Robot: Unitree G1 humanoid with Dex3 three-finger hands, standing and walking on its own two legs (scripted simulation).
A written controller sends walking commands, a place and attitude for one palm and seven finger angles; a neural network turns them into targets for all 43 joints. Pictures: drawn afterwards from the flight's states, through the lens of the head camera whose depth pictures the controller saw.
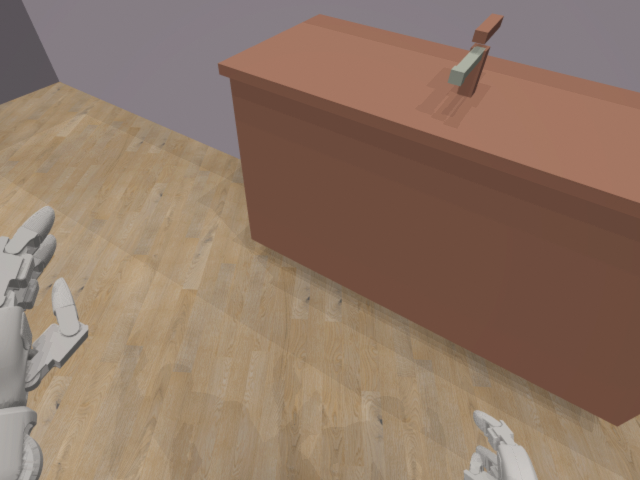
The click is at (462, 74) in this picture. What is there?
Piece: tap's lever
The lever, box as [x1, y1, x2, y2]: [448, 66, 467, 85]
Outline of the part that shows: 454,66 451,69 448,82 460,85 463,82 467,69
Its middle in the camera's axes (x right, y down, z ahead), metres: +0.28 -0.34 +0.80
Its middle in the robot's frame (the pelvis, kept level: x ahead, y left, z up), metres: +0.85 -0.23 +0.14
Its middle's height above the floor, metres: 0.91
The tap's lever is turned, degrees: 0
